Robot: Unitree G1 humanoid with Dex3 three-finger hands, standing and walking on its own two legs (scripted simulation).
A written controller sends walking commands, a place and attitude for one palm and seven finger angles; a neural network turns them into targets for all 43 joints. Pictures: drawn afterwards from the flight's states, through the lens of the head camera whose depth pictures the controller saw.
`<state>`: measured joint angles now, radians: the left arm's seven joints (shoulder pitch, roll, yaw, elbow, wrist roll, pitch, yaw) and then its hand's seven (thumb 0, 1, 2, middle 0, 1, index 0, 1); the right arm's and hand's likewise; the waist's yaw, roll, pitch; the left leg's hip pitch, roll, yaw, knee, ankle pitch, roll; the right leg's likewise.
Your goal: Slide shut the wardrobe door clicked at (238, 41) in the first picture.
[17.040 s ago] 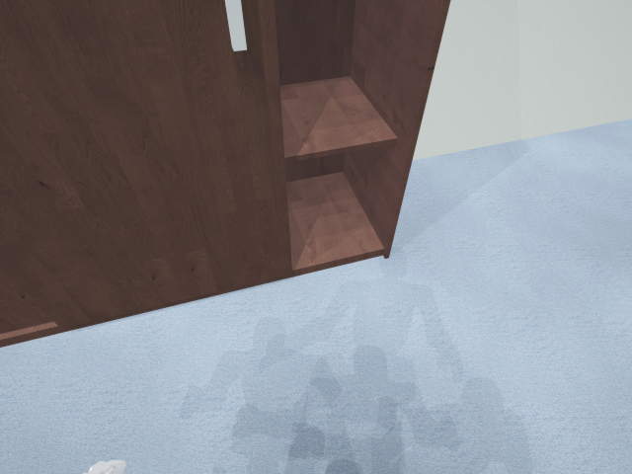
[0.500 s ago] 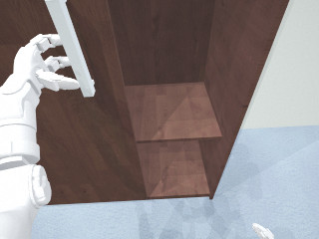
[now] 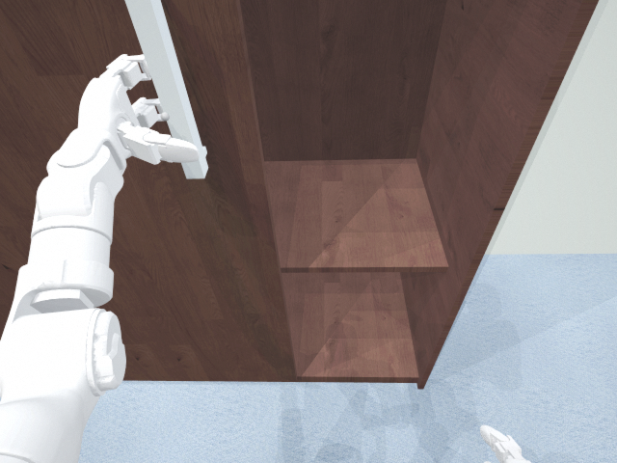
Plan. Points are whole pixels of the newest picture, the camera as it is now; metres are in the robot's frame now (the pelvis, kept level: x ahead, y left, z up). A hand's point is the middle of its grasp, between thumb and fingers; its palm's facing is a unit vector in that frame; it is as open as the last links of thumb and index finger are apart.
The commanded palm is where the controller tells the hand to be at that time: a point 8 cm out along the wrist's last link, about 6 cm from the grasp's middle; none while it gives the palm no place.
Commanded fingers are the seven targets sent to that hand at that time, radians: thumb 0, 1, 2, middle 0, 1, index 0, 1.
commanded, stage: move the hooked fingers beside the handle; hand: left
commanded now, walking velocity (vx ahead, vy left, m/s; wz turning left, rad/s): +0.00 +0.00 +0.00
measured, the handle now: (178, 90) +0.49 +0.19 +0.27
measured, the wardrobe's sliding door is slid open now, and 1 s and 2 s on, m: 0.39 0.39 0.39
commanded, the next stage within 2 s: none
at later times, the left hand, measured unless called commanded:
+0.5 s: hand (155, 119) +0.43 +0.20 +0.26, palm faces +0.07 -1.00 -0.04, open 14.0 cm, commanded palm +0.41 +0.25 +0.26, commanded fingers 0.00 -0.50 0.30 -0.30 -1.20 -0.30 -1.20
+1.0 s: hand (134, 121) +0.43 +0.23 +0.26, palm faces +0.06 -1.00 -0.04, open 14.0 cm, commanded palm +0.40 +0.28 +0.26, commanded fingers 0.00 -0.50 0.30 -0.30 -1.20 -0.30 -1.20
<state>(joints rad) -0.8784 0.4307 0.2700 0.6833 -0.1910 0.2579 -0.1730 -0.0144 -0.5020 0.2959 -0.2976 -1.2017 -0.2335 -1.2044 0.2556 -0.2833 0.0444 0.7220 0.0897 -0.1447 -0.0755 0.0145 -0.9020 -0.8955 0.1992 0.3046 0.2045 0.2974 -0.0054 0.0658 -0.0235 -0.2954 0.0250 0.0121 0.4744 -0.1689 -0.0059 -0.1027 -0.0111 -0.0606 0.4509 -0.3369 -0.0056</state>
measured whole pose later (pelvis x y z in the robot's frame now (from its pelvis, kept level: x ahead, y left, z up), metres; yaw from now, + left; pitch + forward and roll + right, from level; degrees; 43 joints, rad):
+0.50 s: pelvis +0.01 -0.01 +0.00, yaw -1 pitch +0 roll +0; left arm -0.79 0.50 0.36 0.64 -0.19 0.28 -0.24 -0.01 -0.50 0.30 -0.31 -1.21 -0.30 -1.20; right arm 0.28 -0.31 0.03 0.69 0.09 -0.11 -0.08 0.02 -0.90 -0.90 0.20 0.30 0.20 0.30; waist -0.03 0.07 -0.04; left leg -0.29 0.04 0.02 0.47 -0.18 -0.02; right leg -0.10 0.01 -0.05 0.44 -0.34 -0.02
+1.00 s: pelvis +0.01 -0.01 +0.00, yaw -1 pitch +0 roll +0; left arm -0.78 0.55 0.39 0.67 -0.20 0.25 -0.31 -0.01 -0.50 0.30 -0.30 -1.20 -0.30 -1.20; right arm 0.28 -0.31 0.04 0.67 0.10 -0.10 -0.08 0.01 -0.90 -0.90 0.20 0.30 0.20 0.30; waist -0.03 0.07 -0.04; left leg -0.30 0.04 0.02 0.49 -0.20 -0.01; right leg -0.11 0.00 -0.05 0.45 -0.35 -0.01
